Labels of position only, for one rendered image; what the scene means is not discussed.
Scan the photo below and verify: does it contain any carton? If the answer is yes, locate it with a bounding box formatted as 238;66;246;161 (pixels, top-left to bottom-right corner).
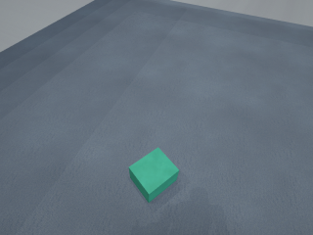
129;147;179;203

